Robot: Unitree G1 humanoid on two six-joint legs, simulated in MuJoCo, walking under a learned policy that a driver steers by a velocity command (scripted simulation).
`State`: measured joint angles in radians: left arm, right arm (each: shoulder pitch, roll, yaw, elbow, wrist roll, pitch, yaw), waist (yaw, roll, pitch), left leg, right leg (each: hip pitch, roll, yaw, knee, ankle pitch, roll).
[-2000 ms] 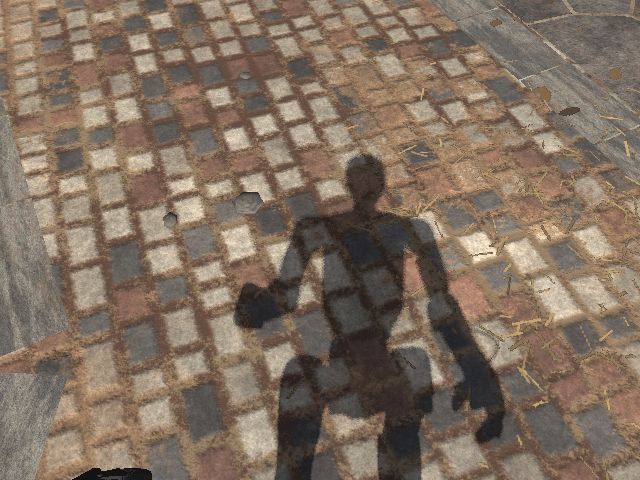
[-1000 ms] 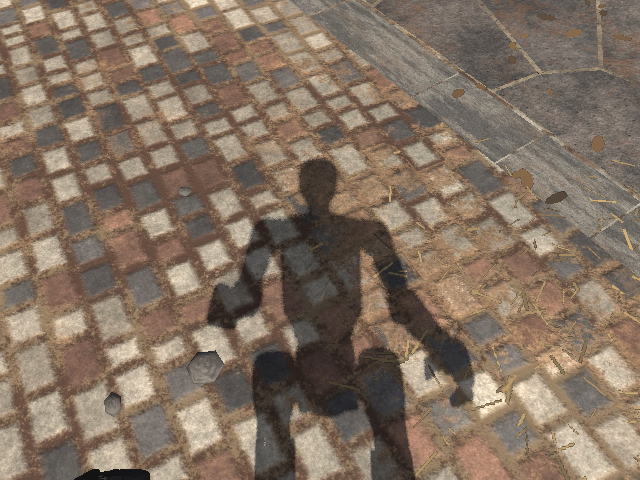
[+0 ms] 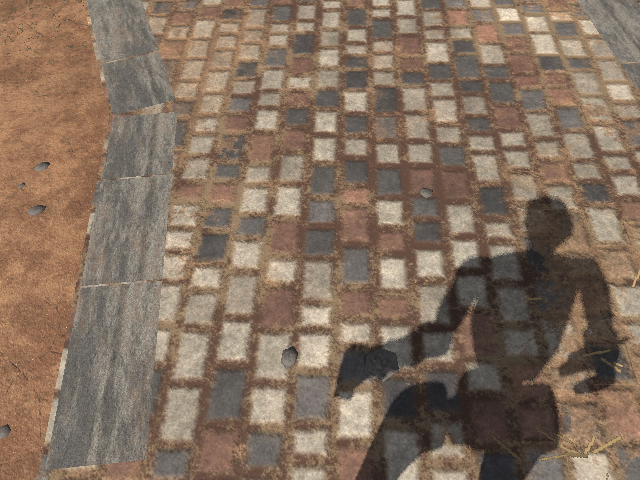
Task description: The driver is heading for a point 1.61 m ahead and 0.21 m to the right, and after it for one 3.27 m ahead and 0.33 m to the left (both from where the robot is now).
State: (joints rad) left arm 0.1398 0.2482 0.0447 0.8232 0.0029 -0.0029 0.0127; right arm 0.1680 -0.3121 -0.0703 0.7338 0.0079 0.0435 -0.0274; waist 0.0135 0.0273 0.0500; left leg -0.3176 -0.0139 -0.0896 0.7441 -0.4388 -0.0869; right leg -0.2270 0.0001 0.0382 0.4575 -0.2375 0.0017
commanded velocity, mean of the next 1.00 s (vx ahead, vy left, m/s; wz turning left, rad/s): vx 0.19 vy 0.00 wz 0.03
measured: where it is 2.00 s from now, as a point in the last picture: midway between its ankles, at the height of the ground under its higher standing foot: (341, 330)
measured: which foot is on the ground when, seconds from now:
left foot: up 0.00-0.04, down 0.06-0.64, up 0.66-1.00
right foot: down 0.00-1.00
